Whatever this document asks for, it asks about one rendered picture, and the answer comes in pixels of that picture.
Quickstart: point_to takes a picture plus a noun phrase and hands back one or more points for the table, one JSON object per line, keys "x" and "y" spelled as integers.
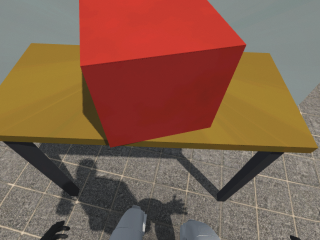
{"x": 45, "y": 99}

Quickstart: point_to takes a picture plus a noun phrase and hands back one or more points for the right robot thigh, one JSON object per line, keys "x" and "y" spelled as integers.
{"x": 197, "y": 230}

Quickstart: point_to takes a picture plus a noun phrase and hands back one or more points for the left robot shin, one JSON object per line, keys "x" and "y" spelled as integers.
{"x": 136, "y": 207}

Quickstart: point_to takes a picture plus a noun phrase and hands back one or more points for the carton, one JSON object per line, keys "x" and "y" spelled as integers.
{"x": 155, "y": 68}

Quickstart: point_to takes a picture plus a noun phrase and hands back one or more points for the robot left hand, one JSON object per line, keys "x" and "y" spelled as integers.
{"x": 55, "y": 228}

